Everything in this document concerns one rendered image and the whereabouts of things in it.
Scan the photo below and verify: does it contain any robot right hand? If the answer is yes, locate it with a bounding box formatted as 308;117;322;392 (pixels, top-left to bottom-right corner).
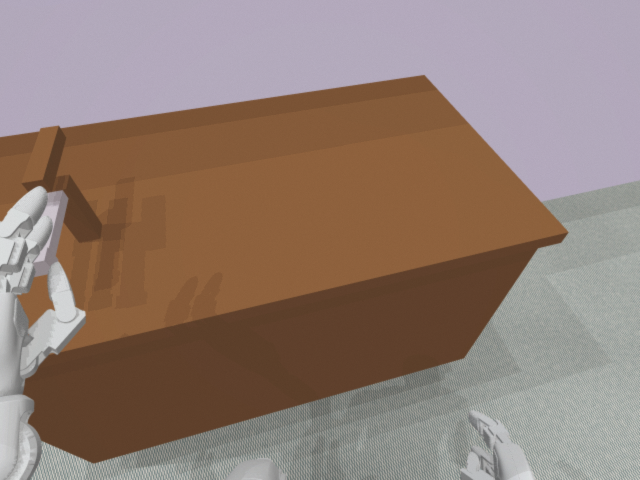
461;410;535;480

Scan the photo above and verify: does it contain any tap lever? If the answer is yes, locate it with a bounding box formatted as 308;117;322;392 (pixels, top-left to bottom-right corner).
33;190;69;277

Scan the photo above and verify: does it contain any counter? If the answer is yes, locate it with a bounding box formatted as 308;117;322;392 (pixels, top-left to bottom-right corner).
0;75;569;464

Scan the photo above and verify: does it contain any robot left thigh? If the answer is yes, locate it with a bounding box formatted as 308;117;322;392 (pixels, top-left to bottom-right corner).
225;459;286;480

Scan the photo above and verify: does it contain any robot left forearm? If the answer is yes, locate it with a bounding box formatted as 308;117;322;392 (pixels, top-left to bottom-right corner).
0;394;42;480

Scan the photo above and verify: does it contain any robot left hand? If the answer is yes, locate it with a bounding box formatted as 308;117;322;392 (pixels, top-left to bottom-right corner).
0;186;86;397

